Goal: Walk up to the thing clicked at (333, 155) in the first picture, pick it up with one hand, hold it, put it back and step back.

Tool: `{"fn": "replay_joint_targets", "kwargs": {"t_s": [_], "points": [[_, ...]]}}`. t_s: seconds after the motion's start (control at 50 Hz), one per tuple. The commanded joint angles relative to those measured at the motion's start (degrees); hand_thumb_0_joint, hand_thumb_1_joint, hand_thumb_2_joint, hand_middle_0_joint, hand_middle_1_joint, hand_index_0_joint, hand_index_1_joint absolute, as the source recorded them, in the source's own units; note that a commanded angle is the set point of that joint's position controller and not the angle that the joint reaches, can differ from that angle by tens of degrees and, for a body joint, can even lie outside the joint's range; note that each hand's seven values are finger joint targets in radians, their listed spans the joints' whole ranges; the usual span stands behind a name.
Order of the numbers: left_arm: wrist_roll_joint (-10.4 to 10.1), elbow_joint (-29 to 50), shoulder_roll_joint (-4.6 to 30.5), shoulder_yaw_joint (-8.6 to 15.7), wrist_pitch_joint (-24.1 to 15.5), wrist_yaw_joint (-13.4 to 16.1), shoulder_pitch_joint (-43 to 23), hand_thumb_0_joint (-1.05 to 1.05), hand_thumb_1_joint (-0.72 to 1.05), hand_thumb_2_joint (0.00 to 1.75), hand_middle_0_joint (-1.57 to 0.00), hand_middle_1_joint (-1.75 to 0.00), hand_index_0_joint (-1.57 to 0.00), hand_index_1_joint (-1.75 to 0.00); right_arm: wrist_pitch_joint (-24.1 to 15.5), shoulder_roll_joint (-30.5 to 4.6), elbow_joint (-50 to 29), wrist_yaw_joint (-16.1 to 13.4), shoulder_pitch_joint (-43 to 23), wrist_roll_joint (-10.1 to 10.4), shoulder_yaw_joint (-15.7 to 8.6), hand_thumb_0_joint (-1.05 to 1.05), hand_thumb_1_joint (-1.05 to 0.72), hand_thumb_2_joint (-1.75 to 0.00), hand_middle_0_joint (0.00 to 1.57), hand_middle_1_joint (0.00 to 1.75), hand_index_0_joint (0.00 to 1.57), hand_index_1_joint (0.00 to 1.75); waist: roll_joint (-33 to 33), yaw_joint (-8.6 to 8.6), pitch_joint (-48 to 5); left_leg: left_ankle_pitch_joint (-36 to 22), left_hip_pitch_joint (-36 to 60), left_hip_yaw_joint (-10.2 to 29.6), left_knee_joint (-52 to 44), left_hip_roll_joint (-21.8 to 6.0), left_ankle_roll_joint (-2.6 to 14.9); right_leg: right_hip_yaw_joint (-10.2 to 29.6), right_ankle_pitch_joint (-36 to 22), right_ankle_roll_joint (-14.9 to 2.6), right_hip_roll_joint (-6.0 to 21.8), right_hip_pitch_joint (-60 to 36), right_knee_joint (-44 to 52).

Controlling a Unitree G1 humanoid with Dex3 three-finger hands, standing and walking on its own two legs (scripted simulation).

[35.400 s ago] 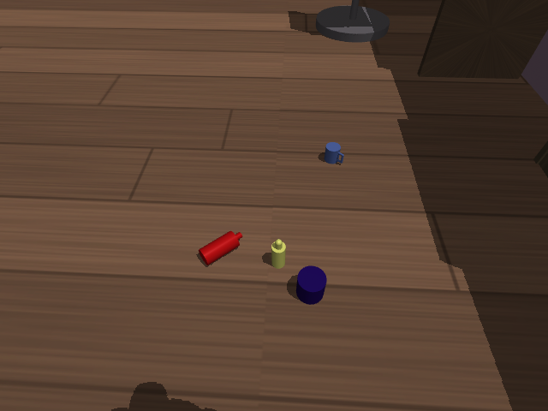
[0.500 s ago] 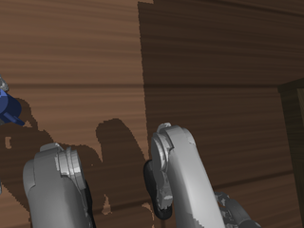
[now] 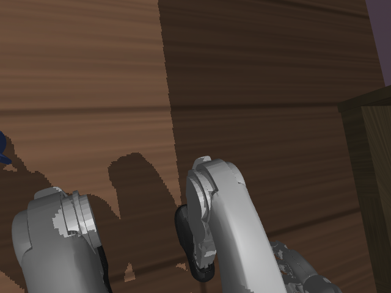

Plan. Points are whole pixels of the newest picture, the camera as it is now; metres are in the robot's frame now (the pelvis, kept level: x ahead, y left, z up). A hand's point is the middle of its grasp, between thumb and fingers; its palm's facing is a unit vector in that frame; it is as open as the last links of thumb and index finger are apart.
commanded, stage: rest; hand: left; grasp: from above
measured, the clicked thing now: out of the picture +0.41 +0.34 -0.25
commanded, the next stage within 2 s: open in 0.04 s
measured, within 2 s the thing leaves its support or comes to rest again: neither
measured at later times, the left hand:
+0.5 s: hand out of the picture +0.41 +0.36 -0.22, palm faces -0.42 -0.15 -0.90, open 12.5 cm
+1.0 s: hand out of the picture +0.41 +0.36 -0.21, palm faces -0.43 -0.15 -0.89, open 14.0 cm
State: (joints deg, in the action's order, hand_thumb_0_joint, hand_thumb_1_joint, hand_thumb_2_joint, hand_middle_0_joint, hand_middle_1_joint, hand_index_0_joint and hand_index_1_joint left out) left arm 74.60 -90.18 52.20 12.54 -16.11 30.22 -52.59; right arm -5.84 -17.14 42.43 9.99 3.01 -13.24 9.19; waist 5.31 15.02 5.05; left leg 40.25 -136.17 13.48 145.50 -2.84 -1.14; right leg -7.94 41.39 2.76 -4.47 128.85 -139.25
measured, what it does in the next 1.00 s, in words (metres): stands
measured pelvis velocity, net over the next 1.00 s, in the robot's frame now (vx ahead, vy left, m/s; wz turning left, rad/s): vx -0.01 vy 0.00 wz -0.02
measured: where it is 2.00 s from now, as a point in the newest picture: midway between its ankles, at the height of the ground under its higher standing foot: (151, 271)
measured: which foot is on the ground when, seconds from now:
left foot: down 0.00-1.00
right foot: down 0.00-1.00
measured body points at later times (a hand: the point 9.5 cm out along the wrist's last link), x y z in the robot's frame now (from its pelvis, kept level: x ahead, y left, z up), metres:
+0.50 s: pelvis +0.00 +0.00 +0.00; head +0.25 +0.12 +0.35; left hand +0.43 +0.36 -0.17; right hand +0.07 -0.26 -0.08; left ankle +0.06 +0.14 -0.26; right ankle +0.10 -0.12 -0.26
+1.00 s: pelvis -0.01 +0.00 +0.00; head +0.25 +0.12 +0.35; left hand +0.43 +0.36 -0.16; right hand +0.08 -0.26 -0.07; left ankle +0.06 +0.14 -0.26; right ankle +0.10 -0.12 -0.26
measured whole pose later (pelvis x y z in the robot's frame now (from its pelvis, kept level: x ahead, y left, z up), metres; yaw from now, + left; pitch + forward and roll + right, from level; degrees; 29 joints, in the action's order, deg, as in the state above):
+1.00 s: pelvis -0.01 +0.00 +0.00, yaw -1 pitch +28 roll -13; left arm 73.3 -93.4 55.4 9.4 -15.4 31.4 -54.2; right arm -9.5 -17.6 40.7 12.2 3.2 -13.6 12.9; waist 6.4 16.7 5.9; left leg 39.7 -135.2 14.8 145.5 -2.9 -0.7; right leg -9.1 40.2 3.3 -5.0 127.2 -137.8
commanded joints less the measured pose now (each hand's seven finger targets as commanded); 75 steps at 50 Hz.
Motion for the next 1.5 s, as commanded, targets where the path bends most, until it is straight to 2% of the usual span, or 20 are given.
{"fn": "replay_joint_targets", "kwargs": {"t_s": [0.0, 0.12, 0.22, 0.24, 0.34, 0.4, 0.46, 0.64, 0.72, 0.8, 0.9, 0.96, 1.0, 1.1, 1.16, 1.22, 1.3, 1.4, 1.44, 1.48], "points": [[-0.7, 5.8, 18.6, 1.8, 0.2, 3.6, -15.1, 0.0, 0.53, 1.07, -0.83, -1.04, -0.86, -1.01, -0.7, -17.2, -0.2, -0.2, 11.5, -0.7, -4.2, 0.0, -0.89, -0.89, 0.2, 0.3, 0.2, 0.3, -23.7, 1.44, -38.5, -12.5, 30.0, -6.4, -13.2, -0.5, 2.09, -6.2, -16.8, -3.7, -1.5, -17.9, 13.1], [-0.6, 2.1, 17.1, -1.2, 0.2, 4.5, -15.6, 0.0, 0.49, 1.04, -0.79, -1.03, -0.83, -1.0, -1.7, -16.8, -0.4, -0.2, 10.0, -0.9, -2.9, 0.0, -0.89, -0.89, 0.2, 0.3, 0.2, 0.3, -23.0, 1.97, -35.6, -8.5, 27.3, -6.2, -13.2, -0.5, 2.13, -6.1, -13.4, -3.83, -1.8, -16.5, 13.6], [-0.7, 1.8, 16.6, -2.3, 0.7, 4.8, -16.1, 0.0, 0.09, 0.93, -0.39, -1.02, -0.43, -0.98, -2.7, -16.6, 0.0, 0.1, 9.9, -0.6, -2.5, 0.0, -0.89, -0.89, 0.2, 0.3, 0.2, 0.3, -23.5, 2.19, -35.5, -9.7, 28.5, -5.9, -13.0, -0.7, 2.01, -6.3, -14.7, -3.75, -1.9, -16.5, 13.4], [-0.8, 3.2, 18.4, -1.3, 0.5, 5.2, -17.3, 0.0, 0.01, 0.94, -0.33, -1.02, -0.37, -0.99, -2.9, -17.3, -0.4, 0.1, 10.0, -0.7, -2.4, 0.0, -0.89, -0.89, 0.2, 0.3, 0.2, 0.3, -23.5, 2.59, -36.2, -9.9, 28.3, -5.8, -13.0, -0.7, 2.01, -6.6, -14.9, -3.69, -1.9, -16.8, 13.3], [-0.8, 3.5, 18.3, -1.0, 0.8, 5.3, -17.0, 0.0, -0.38, 0.97, -0.15, -1.04, -0.17, -1.01, -4.1, -17.4, -0.4, 0.8, 10.8, -0.7, -2.3, 0.0, -0.89, -0.89, 0.2, 0.3, 0.2, 0.3, -25.0, 2.77, -36.2, -11.7, 30.0, -5.8, -12.8, -0.8, 1.7, -6.6, -16.3, -3.71, -1.8, -17.6, 12.7], [-1.4, 2.8, 17.0, -2.1, 1.3, 4.8, -16.7, 0.0, -0.48, 1.02, -0.09, -1.07, -0.1, -1.06, -4.5, -17.2, 0.1, 1.2, 10.9, -0.8, -2.3, 0.0, -0.89, -0.9, 0.2, 0.3, 0.2, 0.3, -26.6, 3.2, -35.8, -11.3, 30.8, -5.5, -13.2, -0.8, 1.39, -7.2, -15.9, -3.8, -1.7, -16.6, 12.3], [-2.0, 2.8, 17.9, -1.7, 1.7, 4.3, -15.0, 0.0, -0.5, 1.05, -0.08, -1.07, -0.09, -1.07, -4.5, -17.1, -0.3, 1.4, 10.4, -0.4, -2.3, 0.0, -0.89, -0.9, 0.2, 0.3, 0.2, 0.3, -26.4, 1.85, -35.7, -10.1, 29.1, -5.7, -13.9, -0.7, 1.55, -6.7, -14.9, -3.91, -1.7, -17.1, 13.3], [-3.5, 4.8, 17.0, -2.3, 1.9, 3.0, -13.9, 0.0, -0.53, 1.0, -0.06, -1.03, -0.07, -1.02, -4.0, -17.1, -0.8, 1.8, 10.4, 0.1, -1.9, 0.0, -0.89, -0.9, 0.2, 0.3, 0.2, 0.3, -25.8, 1.67, -36.7, -12.1, 29.5, -5.7, -14.3, -0.7, 1.74, -6.5, -17.1, -3.79, -1.9, -19.1, 13.8], [-3.2, 4.5, 16.4, -2.8, 1.6, 2.6, -14.6, 0.0, -0.53, 0.98, -0.06, -1.01, -0.07, -1.01, -3.9, -17.5, -0.9, 2.0, 11.0, 0.0, -1.9, 0.0, -0.89, -0.89, 0.2, 0.3, 0.2, 0.3, -25.4, 3.04, -35.8, -12.5, 30.3, -5.3, -14.3, -0.7, 1.59, -6.9, -17.2, -3.78, -1.8, -18.4, 13.4], [-2.6, 4.1, 19.1, -0.9, 1.0, 3.3, -14.7, 0.0, -0.53, 0.99, -0.06, -1.01, -0.06, -1.0, -3.9, -18.0, -1.8, 1.8, 10.5, 0.0, -1.9, 0.0, -0.89, -0.9, 0.2, 0.3, 0.2, 0.3, -24.6, 2.47, -36.1, -11.4, 29.1, -5.5, -14.1, -0.8, 1.89, -6.7, -16.5, -3.69, -2.0, -19.1, 14.2], [-2.4, 3.5, 16.6, -2.8, 0.9, 3.3, -15.3, 0.0, -0.52, 0.99, -0.06, -1.02, -0.07, -1.02, -3.9, -17.4, -1.6, 1.8, 10.4, -0.3, -1.5, 0.0, -0.89, -0.9, 0.2, 0.3, 0.2, 0.3, -26.2, 2.87, -36.2, -11.2, 30.3, -5.3, -14.8, -0.9, 1.58, -6.8, -16.2, -3.91, -2.1, -19.1, 14.1], [-1.7, 2.2, 18.7, -1.9, 1.1, 3.3, -14.9, 0.0, -0.5, 1.0, -0.06, -1.03, -0.07, -1.02, -3.9, -18.2, -1.9, 1.7, 10.7, -0.3, -1.8, 0.0, -0.88, -0.89, 0.2, 0.3, 0.2, 0.3, -25.1, 3.31, -34.2, -10.3, 29.0, -5.3, -14.4, -0.8, 1.71, -7.1, -15.2, -3.85, -2.0, -17.3, 13.8], [-1.9, 2.9, 16.4, -3.6, 0.9, 3.1, -15.5, 0.0, -0.52, 1.0, -0.06, -1.01, -0.06, -1.01, -4.1, -17.7, -2.1, 1.8, 9.9, -0.4, -1.6, 0.0, -0.88, -0.9, 0.2, 0.3, 0.2, 0.3, -26.0, 3.32, -34.4, -10.0, 30.2, -5.0, -14.9, -0.9, 1.45, -7.1, -15.0, -3.99, -2.0, -17.1, 13.7], [-1.9, 3.9, 17.7, -2.7, 1.2, 3.3, -15.6, 0.0, -0.5, 0.96, -0.06, -1.03, -0.08, -1.0, -4.6, -18.2, -2.5, 2.0, 10.4, -0.4, -1.6, 0.0, -0.9, -0.9, 0.2, 0.3, 0.2, 0.3, -25.9, 3.2, -35.7, -12.1, 30.8, -5.3, -14.5, -0.8, 1.46, -7.1, -16.8, -3.74, -2.0, -18.3, 13.6], [-1.9, 7.9, 18.7, -1.9, 1.0, 3.3, -16.8, 0.0, -0.5, 0.96, -0.06, -1.02, -0.08, -1.0, -4.5, -18.0, -2.2, 1.9, 10.7, -0.4, -1.7, 0.0, -0.9, -0.9, 0.2, 0.3, 0.2, 0.3, -28.7, 2.44, -37.9, -13.7, 32.9, -5.5, -14.5, -0.8, 1.17, -7.1, -18.1, -3.8, -1.8, -18.9, 13.3], [-2.5, 11.8, 20.3, 0.5, 2.0, 3.0, -14.5, 0.0, -0.52, 0.97, -0.06, -1.02, -0.08, -1.0, -4.2, -17.5, -2.1, 2.0, 10.5, 0.1, -2.7, 0.0, -0.9, -0.9, 0.2, 0.3, 0.2, 0.3, -31.6, -0.35, -42.2, -14.2, 34.3, -6.2, -15.1, -0.7, 0.99, -6.3, -18.4, -4.05, -1.7, -19.8, 13.5], [-4.2, 21.7, 18.0, 1.8, 4.4, 0.9, -11.8, 0.0, -0.51, 0.97, -0.06, -1.01, -0.07, -0.99, -3.0, -16.3, -2.6, 2.4, 10.9, 1.6, -5.8, 0.0, -0.9, -0.9, 0.2, 0.3, 0.2, 0.3, -35.2, -3.19, -47.8, -16.0, 36.8, -7.2, -17.3, -0.4, 0.72, -5.4, -19.5, -4.5, -1.0, -19.1, 13.7], [-6.9, 30.6, 13.2, -0.9, 7.8, -5.1, -12.0, 0.0, -0.52, 0.98, -0.06, -1.0, -0.07, -0.99, -0.3, -15.0, -2.7, 2.2, 13.0, 5.0, -9.6, 0.0, -0.9, -0.9, 0.2, 0.3, 0.2, 0.3, -31.0, -4.76, -50.5, -12.9, 36.7, -8.4, -21.3, 0.2, 1.64, -3.1, -17.2, -4.59, -0.3, -19.4, 18.1], [-7.5, 30.6, 8.4, -4.8, 9.0, -8.8, -13.6, 0.0, -0.53, 0.99, -0.06, -1.01, -0.07, -1.0, 0.9, -14.0, -2.2, 2.0, 14.9, 5.8, -10.3, 0.0, -0.9, -0.9, 0.2, 0.3, 0.2, 0.3, -26.9, -2.87, -48.8, -11.9, 35.9, -8.6, -22.5, 0.4, 2.3, -2.5, -16.4, -4.4, -0.5, -20.6, 21.0], [-8.7, 29.8, 6.4, -6.4, 9.7, -12.2, -12.3, 0.0, -0.54, 0.99, -0.07, -1.01, -0.07, -1.01, 1.9, -13.6, -1.9, 1.4, 15.7, 6.8, -10.9, 0.0, -0.9, -0.9, 0.2, 0.3, 0.2, 0.3, -23.2, -3.09, -46.7, -10.8, 35.0, -8.6, -23.9, 0.7, 2.69, -1.8, -15.1, -4.48, -0.3, -21.1, 22.7]]}}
